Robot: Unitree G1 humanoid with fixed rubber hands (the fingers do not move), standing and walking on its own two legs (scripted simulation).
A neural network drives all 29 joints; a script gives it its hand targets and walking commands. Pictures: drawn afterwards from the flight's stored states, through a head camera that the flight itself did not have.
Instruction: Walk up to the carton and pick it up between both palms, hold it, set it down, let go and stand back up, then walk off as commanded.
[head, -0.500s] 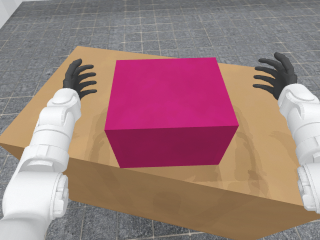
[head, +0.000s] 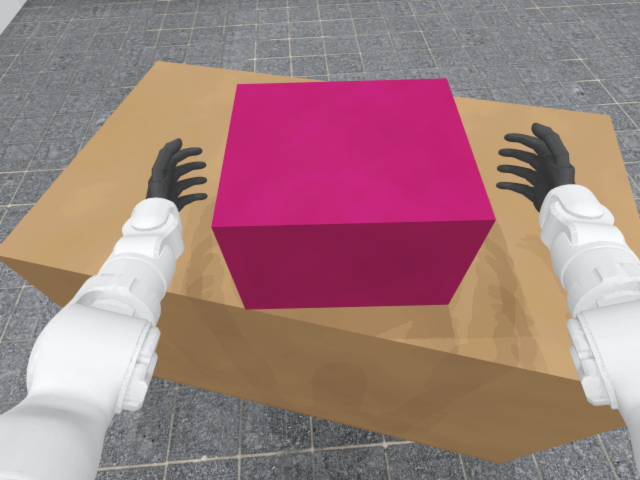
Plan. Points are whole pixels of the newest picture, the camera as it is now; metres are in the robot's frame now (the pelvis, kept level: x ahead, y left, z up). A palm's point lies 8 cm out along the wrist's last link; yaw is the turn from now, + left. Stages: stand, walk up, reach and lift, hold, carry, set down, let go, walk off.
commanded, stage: reach and lift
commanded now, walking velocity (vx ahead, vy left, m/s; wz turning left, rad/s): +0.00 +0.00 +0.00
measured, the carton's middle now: (344, 196) +0.51 +0.06 +0.03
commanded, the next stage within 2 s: none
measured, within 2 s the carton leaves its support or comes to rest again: leaves its support in 1.96 s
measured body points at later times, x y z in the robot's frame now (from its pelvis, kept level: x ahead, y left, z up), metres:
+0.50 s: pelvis +0.01 -0.01 +0.00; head +0.11 -0.02 +0.43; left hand +0.45 +0.25 +0.06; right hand +0.52 -0.17 +0.07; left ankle +0.02 +0.13 -0.72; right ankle +0.01 -0.10 -0.72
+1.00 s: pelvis +0.00 +0.00 +0.00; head +0.10 +0.01 +0.44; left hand +0.45 +0.25 +0.06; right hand +0.51 -0.15 +0.09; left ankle +0.02 +0.13 -0.72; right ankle +0.01 -0.10 -0.72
